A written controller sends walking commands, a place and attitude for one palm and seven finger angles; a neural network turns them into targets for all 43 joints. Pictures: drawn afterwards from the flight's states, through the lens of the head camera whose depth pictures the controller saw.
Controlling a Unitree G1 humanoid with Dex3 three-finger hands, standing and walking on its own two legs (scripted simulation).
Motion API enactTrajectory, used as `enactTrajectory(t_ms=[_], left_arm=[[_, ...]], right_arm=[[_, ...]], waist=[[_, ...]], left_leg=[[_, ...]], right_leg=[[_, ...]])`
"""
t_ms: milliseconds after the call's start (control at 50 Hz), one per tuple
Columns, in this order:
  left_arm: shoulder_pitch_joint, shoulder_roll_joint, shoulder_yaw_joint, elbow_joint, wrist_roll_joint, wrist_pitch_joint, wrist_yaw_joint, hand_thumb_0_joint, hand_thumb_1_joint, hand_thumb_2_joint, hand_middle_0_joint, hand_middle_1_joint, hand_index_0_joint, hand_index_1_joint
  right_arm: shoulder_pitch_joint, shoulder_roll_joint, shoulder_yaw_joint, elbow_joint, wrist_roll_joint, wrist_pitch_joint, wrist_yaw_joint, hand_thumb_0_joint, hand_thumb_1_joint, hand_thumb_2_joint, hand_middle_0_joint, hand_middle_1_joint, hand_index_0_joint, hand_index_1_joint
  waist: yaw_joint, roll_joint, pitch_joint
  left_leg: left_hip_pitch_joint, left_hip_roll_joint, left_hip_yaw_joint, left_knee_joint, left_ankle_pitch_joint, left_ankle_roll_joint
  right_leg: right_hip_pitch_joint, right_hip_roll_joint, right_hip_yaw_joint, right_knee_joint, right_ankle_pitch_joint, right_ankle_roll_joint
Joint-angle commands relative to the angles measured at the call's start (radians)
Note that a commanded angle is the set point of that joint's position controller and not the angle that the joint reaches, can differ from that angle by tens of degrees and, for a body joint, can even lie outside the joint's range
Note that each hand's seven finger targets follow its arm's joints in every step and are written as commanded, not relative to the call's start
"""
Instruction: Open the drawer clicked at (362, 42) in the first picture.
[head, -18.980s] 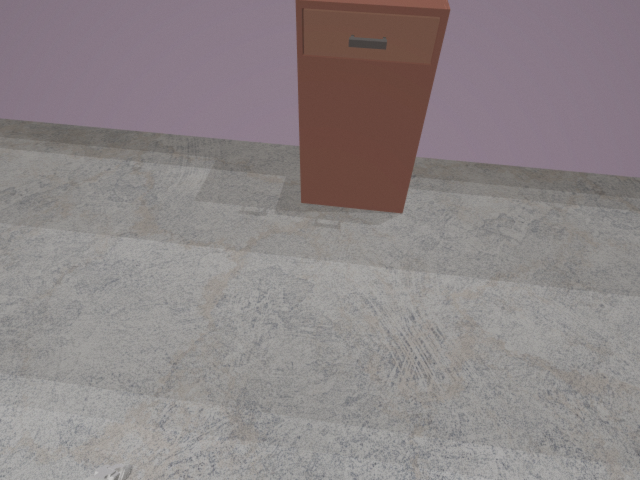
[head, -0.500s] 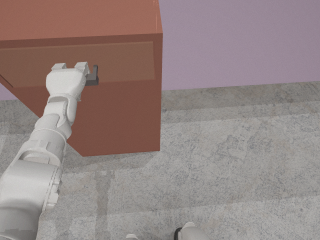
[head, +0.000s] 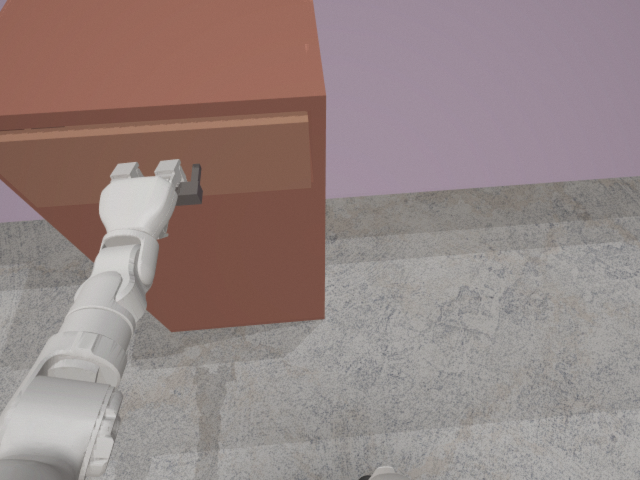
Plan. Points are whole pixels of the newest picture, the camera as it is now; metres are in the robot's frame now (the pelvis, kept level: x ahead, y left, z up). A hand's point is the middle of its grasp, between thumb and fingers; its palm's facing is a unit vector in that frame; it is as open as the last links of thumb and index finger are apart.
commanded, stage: pull the drawer open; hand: left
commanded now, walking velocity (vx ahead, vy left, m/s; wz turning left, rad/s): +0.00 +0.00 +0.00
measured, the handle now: (157, 184) +0.51 +0.23 +0.03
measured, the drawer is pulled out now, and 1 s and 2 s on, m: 0.02 0.09 0.21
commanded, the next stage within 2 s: none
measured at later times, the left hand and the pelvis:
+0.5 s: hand (156, 225) +0.45 +0.22 +0.01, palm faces -0.07 -0.03 -1.00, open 5.8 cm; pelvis -0.02 +0.00 -0.01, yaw +0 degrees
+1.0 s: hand (150, 271) +0.38 +0.22 +0.00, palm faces -0.01 -0.07 -1.00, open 5.8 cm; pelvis +0.00 +0.01 +0.01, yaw -1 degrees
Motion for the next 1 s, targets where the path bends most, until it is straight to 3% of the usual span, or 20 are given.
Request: enactTrajectory(t_ms=[0, 40, 60, 100, 140, 240, 300, 360, 420, 440, 500, 580, 600, 640, 700, 740, 800, 900, 960, 980], left_arm=[[-0.519, 0.220, 0.021, -0.091, 0.022, -0.016, 0.042, 0.000, 0.900, 0.900, -0.400, -1.350, -0.400, -1.350], [-0.451, 0.282, 0.076, -0.031, 0.034, -0.002, 0.052, 0.000, 0.900, 0.900, -0.400, -1.350, -0.400, -1.350], [-0.472, 0.277, 0.073, -0.037, 0.033, 0.004, 0.056, 0.000, 0.900, 0.900, -0.400, -1.350, -0.400, -1.350], [-0.541, 0.252, 0.052, -0.066, 0.029, -0.004, 0.053, 0.000, 0.900, 0.900, -0.400, -1.350, -0.400, -1.350], [-0.552, 0.239, 0.047, -0.048, 0.025, -0.006, 0.054, 0.000, 0.900, 0.900, -0.400, -1.350, -0.400, -1.350], [-0.556, 0.222, 0.033, 0.019, 0.016, -0.013, 0.048, 0.000, 0.900, 0.900, -0.400, -1.350, -0.400, -1.350], [-0.549, 0.267, 0.065, 0.013, 0.016, -0.027, 0.041, 0.000, 0.900, 0.900, -0.400, -1.350, -0.400, -1.350], [-0.502, 0.205, 0.026, -0.005, 0.015, -0.041, 0.036, 0.000, 0.900, 0.900, -0.400, -1.350, -0.400, -1.350], [-0.420, 0.256, 0.072, -0.004, 0.010, -0.047, 0.031, 0.000, 0.900, 0.900, -0.400, -1.350, -0.400, -1.350], [-0.404, 0.251, 0.070, -0.020, 0.010, -0.049, 0.031, 0.000, 0.900, 0.900, -0.400, -1.350, -0.400, -1.350], [-0.343, 0.202, 0.046, -0.056, 0.004, -0.053, 0.030, 0.000, 0.900, 0.900, -0.400, -1.350, -0.400, -1.350], [-0.266, 0.222, 0.069, -0.101, 0.003, -0.045, 0.039, 0.000, 0.900, 0.900, -0.400, -1.350, -0.400, -1.350], [-0.265, 0.200, 0.055, -0.117, 0.003, -0.043, 0.042, 0.000, 0.900, 0.900, -0.400, -1.350, -0.400, -1.350], [-0.219, 0.171, 0.037, -0.129, 0.005, -0.033, 0.046, 0.000, 0.900, 0.900, -0.400, -1.350, -0.400, -1.350], [-0.107, 0.208, 0.083, -0.187, -0.008, -0.013, 0.050, 0.000, 0.900, 0.900, -0.400, -1.350, -0.400, -1.350], [-0.040, 0.158, 0.051, -0.263, -0.015, 0.001, 0.049, 0.000, 0.900, 0.900, -0.400, -1.350, -0.400, -1.350], [0.043, 0.157, 0.061, -0.341, -0.021, 0.027, 0.049, 0.000, 0.900, 0.900, -0.400, -1.350, -0.400, -1.350], [0.172, 0.100, 0.034, -0.504, -0.026, 0.071, 0.051, 0.000, 0.900, 0.900, -0.400, -1.350, -0.400, -1.350], [0.264, 0.074, 0.021, -0.561, -0.025, 0.098, 0.056, 0.000, 0.900, 0.900, -0.400, -1.350, -0.400, -1.350], [0.288, 0.074, 0.028, -0.612, -0.029, 0.103, 0.058, 0.000, 0.900, 0.900, -0.400, -1.350, -0.400, -1.350]], right_arm=[[0.112, -0.158, -0.050, -0.023, 0.001, -0.019, -0.029, 0.000, -0.900, -0.900, 0.200, 0.300, 0.200, 0.300], [0.112, -0.163, -0.046, -0.020, -0.004, -0.019, -0.029, 0.000, -0.900, -0.900, 0.200, 0.300, 0.200, 0.300], [0.118, -0.160, -0.047, -0.022, -0.007, -0.020, -0.031, 0.000, -0.900, -0.900, 0.200, 0.300, 0.200, 0.300], [0.131, -0.153, -0.051, -0.018, -0.014, -0.022, -0.030, 0.000, -0.900, -0.900, 0.200, 0.300, 0.200, 0.300], [0.139, -0.150, -0.051, -0.013, -0.016, -0.024, -0.026, 0.000, -0.900, -0.900, 0.200, 0.300, 0.200, 0.300], [0.134, -0.151, -0.046, -0.024, -0.012, -0.027, -0.029, 0.000, -0.900, -0.900, 0.200, 0.300, 0.200, 0.300], [0.127, -0.157, -0.042, -0.035, -0.012, -0.028, -0.032, 0.000, -0.900, -0.900, 0.200, 0.300, 0.200, 0.300], [0.124, -0.148, -0.045, -0.049, -0.009, -0.033, -0.029, 0.000, -0.900, -0.900, 0.200, 0.300, 0.200, 0.300], [0.122, -0.154, -0.042, -0.054, -0.008, -0.030, -0.027, 0.000, -0.900, -0.900, 0.200, 0.300, 0.200, 0.300], [0.116, -0.153, -0.045, -0.057, -0.005, -0.030, -0.028, 0.000, -0.900, -0.900, 0.200, 0.300, 0.200, 0.300], [0.106, -0.150, -0.049, -0.063, -0.002, -0.031, -0.023, 0.000, -0.900, -0.900, 0.200, 0.300, 0.200, 0.300], [0.094, -0.155, -0.051, -0.065, 0.004, -0.030, -0.022, 0.000, -0.900, -0.900, 0.200, 0.300, 0.200, 0.300], [0.090, -0.154, -0.053, -0.067, 0.006, -0.029, -0.021, 0.000, -0.900, -0.900, 0.200, 0.300, 0.200, 0.300], [0.083, -0.152, -0.054, -0.068, 0.011, -0.029, -0.018, 0.000, -0.900, -0.900, 0.200, 0.300, 0.200, 0.300], [0.058, -0.155, -0.055, -0.082, 0.013, -0.027, -0.015, 0.000, -0.900, -0.900, 0.200, 0.300, 0.200, 0.300], [0.039, -0.146, -0.053, -0.102, 0.018, -0.030, -0.012, 0.000, -0.900, -0.900, 0.200, 0.300, 0.200, 0.300], [0.008, -0.148, -0.051, -0.118, 0.023, -0.031, -0.010, 0.000, -0.900, -0.900, 0.200, 0.300, 0.200, 0.300], [-0.043, -0.141, -0.048, -0.148, 0.024, -0.036, -0.006, 0.000, -0.900, -0.900, 0.200, 0.300, 0.200, 0.300], [-0.083, -0.134, -0.040, -0.163, 0.022, -0.039, -0.006, 0.000, -0.900, -0.900, 0.200, 0.300, 0.200, 0.300], [-0.091, -0.131, -0.040, -0.173, 0.023, -0.039, -0.003, 0.000, -0.900, -0.900, 0.200, 0.300, 0.200, 0.300]], waist=[[-0.064, -0.052, -0.274], [-0.026, -0.024, -0.327], [-0.031, -0.027, -0.370], [-0.039, 0.036, -0.438], [-0.040, 0.042, -0.451], [-0.059, -0.027, -0.403], [-0.041, -0.032, -0.433], [-0.032, -0.001, -0.433], [-0.002, -0.019, -0.455], [-0.003, -0.033, -0.448], [0.007, -0.006, -0.437], [0.027, -0.031, -0.401], [0.016, -0.035, -0.397], [0.026, -0.018, -0.373], [0.054, -0.036, -0.389], [0.059, -0.022, -0.382], [0.067, -0.027, -0.359], [0.070, -0.022, -0.353], [0.081, -0.027, -0.311], [0.085, -0.021, -0.328]], left_leg=[[0.123, -0.018, -0.045, -0.025, 0.555, 0.004], [0.124, -0.025, -0.040, -0.019, 0.584, 0.001], [0.134, -0.026, -0.040, -0.009, 0.633, 0.000], [0.187, -0.022, -0.051, 0.014, 0.728, -0.009], [0.209, -0.017, -0.058, 0.029, 0.768, -0.014], [0.131, -0.028, -0.055, 0.024, 0.622, -0.004], [0.100, -0.033, -0.054, 0.017, 0.569, 0.000], [0.123, -0.027, -0.051, 0.010, 0.562, -0.002], [0.097, -0.029, -0.044, 0.004, 0.541, 0.002], [0.094, -0.027, -0.040, -0.001, 0.535, 0.003], [0.123, -0.020, -0.043, -0.010, 0.575, 0.001], [0.116, -0.017, -0.036, -0.032, 0.559, 0.002], [0.130, -0.014, -0.043, -0.035, 0.576, 0.002], [0.148, -0.011, -0.041, -0.045, 0.578, -0.002], [0.158, -0.010, -0.039, -0.056, 0.615, -0.001], [0.185, -0.006, -0.037, -0.063, 0.663, -0.001], [0.207, 0.000, -0.046, -0.069, 0.719, -0.004], [0.285, 0.008, -0.055, -0.067, 0.816, -0.013], [0.296, 0.008, -0.054, -0.073, 0.806, -0.019], [0.312, 0.009, -0.059, -0.075, 0.818, -0.023]], right_leg=[[0.245, 0.022, -0.003, -0.019, 0.425, -0.017], [0.273, 0.019, 0.001, 0.003, 0.437, -0.022], [0.287, 0.018, 0.004, 0.012, 0.479, -0.019], [0.265, 0.016, 0.002, 0.030, 0.506, -0.018], [0.244, 0.018, -0.002, 0.038, 0.501, -0.015], [0.244, 0.020, 0.001, 0.027, 0.454, -0.013], [0.277, 0.017, 0.008, 0.033, 0.439, -0.016], [0.262, 0.019, 0.006, 0.026, 0.413, -0.017], [0.310, 0.018, 0.014, 0.027, 0.423, -0.019], [0.316, 0.018, 0.013, 0.023, 0.427, -0.018], [0.306, 0.021, 0.009, 0.013, 0.424, -0.022], [0.329, 0.021, 0.010, -0.001, 0.416, -0.023], [0.321, 0.023, 0.006, -0.004, 0.417, -0.024], [0.307, 0.024, 0.000, -0.011, 0.395, -0.024], [0.361, 0.022, 0.009, -0.017, 0.430, -0.028], [0.376, 0.020, 0.006, -0.022, 0.463, -0.025], [0.389, 0.018, 0.003, -0.026, 0.483, -0.027], [0.391, 0.015, -0.006, -0.030, 0.516, -0.021], [0.391, 0.014, -0.015, -0.034, 0.505, -0.020], [0.400, 0.012, -0.014, -0.032, 0.514, -0.021]])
